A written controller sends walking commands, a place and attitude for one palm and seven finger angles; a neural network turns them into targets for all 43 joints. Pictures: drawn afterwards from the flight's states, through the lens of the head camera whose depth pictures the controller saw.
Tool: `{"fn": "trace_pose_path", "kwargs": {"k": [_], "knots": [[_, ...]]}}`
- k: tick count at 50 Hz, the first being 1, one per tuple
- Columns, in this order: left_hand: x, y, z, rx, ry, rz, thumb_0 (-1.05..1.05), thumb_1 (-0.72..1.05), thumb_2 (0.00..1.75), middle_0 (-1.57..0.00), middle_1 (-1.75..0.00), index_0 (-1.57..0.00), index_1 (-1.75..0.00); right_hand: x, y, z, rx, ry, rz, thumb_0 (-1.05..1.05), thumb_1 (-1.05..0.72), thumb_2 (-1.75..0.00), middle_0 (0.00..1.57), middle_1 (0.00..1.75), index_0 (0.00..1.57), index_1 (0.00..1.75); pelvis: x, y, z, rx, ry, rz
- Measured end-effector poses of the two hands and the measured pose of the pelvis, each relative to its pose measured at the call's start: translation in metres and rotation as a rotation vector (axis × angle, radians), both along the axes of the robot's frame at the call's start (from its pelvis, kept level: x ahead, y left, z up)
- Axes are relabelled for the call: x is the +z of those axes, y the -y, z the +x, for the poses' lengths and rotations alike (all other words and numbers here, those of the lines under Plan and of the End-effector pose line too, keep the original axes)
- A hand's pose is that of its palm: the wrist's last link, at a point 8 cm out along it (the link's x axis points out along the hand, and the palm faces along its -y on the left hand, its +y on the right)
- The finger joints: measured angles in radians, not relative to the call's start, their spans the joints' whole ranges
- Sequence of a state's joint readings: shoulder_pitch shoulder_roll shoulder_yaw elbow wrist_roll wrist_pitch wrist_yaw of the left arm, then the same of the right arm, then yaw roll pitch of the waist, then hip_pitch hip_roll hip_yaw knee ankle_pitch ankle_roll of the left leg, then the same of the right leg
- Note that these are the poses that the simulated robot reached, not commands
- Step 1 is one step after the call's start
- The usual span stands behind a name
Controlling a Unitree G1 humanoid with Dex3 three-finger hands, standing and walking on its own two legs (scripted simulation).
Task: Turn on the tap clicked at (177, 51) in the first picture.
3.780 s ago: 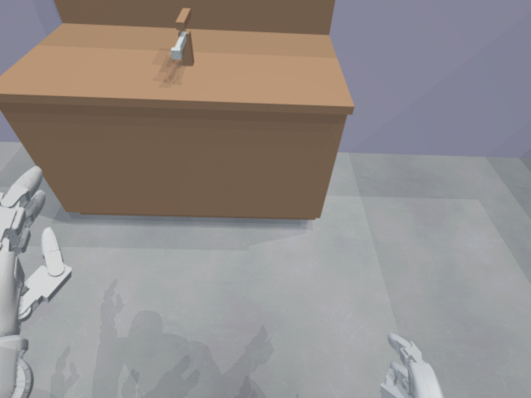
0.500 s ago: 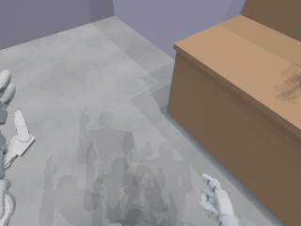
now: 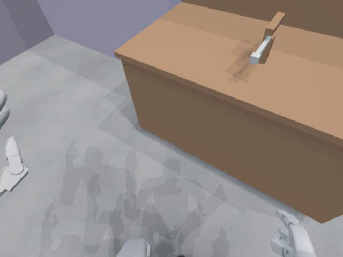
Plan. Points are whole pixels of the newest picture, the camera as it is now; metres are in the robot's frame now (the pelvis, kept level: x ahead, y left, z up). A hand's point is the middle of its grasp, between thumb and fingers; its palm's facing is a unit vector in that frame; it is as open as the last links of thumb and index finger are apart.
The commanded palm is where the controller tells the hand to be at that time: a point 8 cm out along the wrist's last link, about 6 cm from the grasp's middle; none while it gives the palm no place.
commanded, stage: turn to face it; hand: left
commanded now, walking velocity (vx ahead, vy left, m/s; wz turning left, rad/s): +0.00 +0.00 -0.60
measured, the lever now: (255, 58) +0.72 -0.26 +0.03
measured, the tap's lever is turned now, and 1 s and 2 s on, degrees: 0 0 0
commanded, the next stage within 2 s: take the last steps up to it in 1.34 s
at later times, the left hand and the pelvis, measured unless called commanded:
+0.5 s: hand (79, 192) +0.19 +0.13 +0.19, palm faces +0.16 -0.86 -0.49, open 7.5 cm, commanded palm +0.16 +0.18 +0.18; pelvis -0.09 -0.03 +0.00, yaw -19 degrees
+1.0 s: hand (167, 203) +0.18 +0.01 +0.20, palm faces -0.12 -0.91 -0.39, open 7.5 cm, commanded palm +0.15 +0.06 +0.18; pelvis -0.14 -0.07 +0.00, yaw -37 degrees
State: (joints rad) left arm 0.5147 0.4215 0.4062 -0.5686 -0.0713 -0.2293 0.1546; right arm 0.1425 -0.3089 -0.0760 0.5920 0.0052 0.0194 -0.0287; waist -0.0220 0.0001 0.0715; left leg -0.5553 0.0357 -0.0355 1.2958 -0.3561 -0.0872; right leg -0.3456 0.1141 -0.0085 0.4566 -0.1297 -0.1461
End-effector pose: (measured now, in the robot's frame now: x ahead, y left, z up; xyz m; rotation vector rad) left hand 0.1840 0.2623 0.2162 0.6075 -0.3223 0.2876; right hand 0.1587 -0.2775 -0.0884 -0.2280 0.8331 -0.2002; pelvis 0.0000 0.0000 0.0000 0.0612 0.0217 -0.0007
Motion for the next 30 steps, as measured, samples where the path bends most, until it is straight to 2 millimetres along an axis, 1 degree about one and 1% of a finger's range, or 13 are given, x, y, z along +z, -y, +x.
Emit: {"fn": "trace_pose_path", "kwargs": {"k": [3, 5, 9, 13, 15, 17, 19, 23, 26, 28, 30], "knots": [[0.01, 0.001, -0.003, -0.014, 0.04, 0.023, 0.02, 0.88, 0.9, -0.22, -0.31, -0.21, -0.3, 0.003, 0.008, -0.017, -0.046, 0.016, 0.014, 0.01, -0.91, -0.9, 0.2, 0.3, 0.2, 0.29, 0.001, 0.003, -0.006, -0.037, -0.002, -0.005], [0.01, 0.0, -0.005, -0.008, 0.042, 0.012, 0.02, 0.88, 0.9, -0.22, -0.31, -0.21, -0.3, 0.005, 0.009, -0.028, -0.067, 0.024, 0.031, 0.01, -0.91, -0.9, 0.2, 0.3, 0.2, 0.29, 0.003, 0.004, -0.01, -0.062, -0.002, -0.005], [-0.004, 0.001, -0.009, 0.003, 0.017, -0.065, 0.01, 0.89, 0.9, -0.22, -0.31, -0.21, -0.3, 0.006, 0.002, -0.052, -0.084, 0.026, 0.061, 0.01, -0.91, -0.9, 0.2, 0.3, 0.2, 0.29, 0.006, 0.006, -0.021, -0.107, -0.005, -0.005], [-0.025, 0.013, -0.011, -0.04, -0.006, -0.148, 0.02, 0.89, 0.9, -0.21, -0.31, -0.21, -0.3, 0.007, -0.008, -0.076, -0.085, 0.01, 0.068, 0.01, -0.91, -0.9, 0.2, 0.3, 0.2, 0.3, 0.004, 0.008, -0.037, -0.152, -0.012, -0.016], [-0.032, 0.023, -0.01, -0.094, -0.004, -0.16, 0.02, 0.89, 0.9, -0.21, -0.31, -0.21, -0.3, 0.007, -0.011, -0.089, -0.08, 0.008, 0.056, 0.01, -0.91, -0.9, 0.2, 0.3, 0.2, 0.3, -0.001, 0.009, -0.05, -0.183, -0.006, -0.026], [-0.034, 0.035, -0.01, -0.145, -0.004, -0.133, 0.02, 0.89, 0.9, -0.21, -0.31, -0.21, -0.3, 0.007, -0.013, -0.102, -0.078, 0.025, 0.056, 0.01, -0.9, -0.9, 0.2, 0.3, 0.2, 0.3, -0.003, 0.012, -0.064, -0.203, 0.019, -0.022], [-0.028, 0.046, -0.012, -0.19, 0.003, -0.098, 0.02, 0.89, 0.9, -0.21, -0.31, -0.21, -0.3, 0.006, -0.015, -0.115, -0.097, 0.04, 0.083, 0.01, -0.9, -0.9, 0.2, 0.3, 0.2, 0.3, -0.003, 0.016, -0.073, -0.224, 0.031, -0.027], [-0.015, 0.068, -0.018, -0.232, 0.003, -0.053, 0.02, 0.89, 0.9, -0.22, -0.31, -0.21, -0.3, -0.002, -0.012, -0.141, -0.163, 0.047, 0.149, 0.01, -0.9, -0.9, 0.2, 0.3, 0.21, 0.3, -0.001, 0.025, -0.082, -0.297, 0.019, -0.074], [-0.01, 0.09, -0.019, -0.259, 0.025, -0.007, 0.02, 0.89, 0.9, -0.21, -0.31, -0.21, -0.3, -0.01, -0.001, -0.164, -0.203, 0.055, 0.175, 0.01, -0.9, -0.89, 0.2, 0.3, 0.21, 0.3, -0.005, 0.041, -0.089, -0.35, 0.008, -0.092], [-0.014, 0.11, -0.017, -0.279, 0.053, 0.017, 0.02, 0.89, 0.9, -0.21, -0.31, -0.21, -0.3, -0.02, 0.013, -0.18, -0.218, 0.059, 0.177, 0.01, -0.9, -0.89, 0.21, 0.3, 0.21, 0.3, -0.015, 0.058, -0.096, -0.366, 0.008, -0.086], [-0.023, 0.132, -0.013, -0.305, 0.066, -0.013, 0.02, 0.89, 0.9, -0.21, -0.31, -0.21, -0.3, -0.031, 0.031, -0.198, -0.235, 0.036, 0.157, 0.01, -0.9, -0.89, 0.21, 0.3, 0.21, 0.3, -0.021, 0.066, -0.106, -0.377, 0.013, -0.106]]}}
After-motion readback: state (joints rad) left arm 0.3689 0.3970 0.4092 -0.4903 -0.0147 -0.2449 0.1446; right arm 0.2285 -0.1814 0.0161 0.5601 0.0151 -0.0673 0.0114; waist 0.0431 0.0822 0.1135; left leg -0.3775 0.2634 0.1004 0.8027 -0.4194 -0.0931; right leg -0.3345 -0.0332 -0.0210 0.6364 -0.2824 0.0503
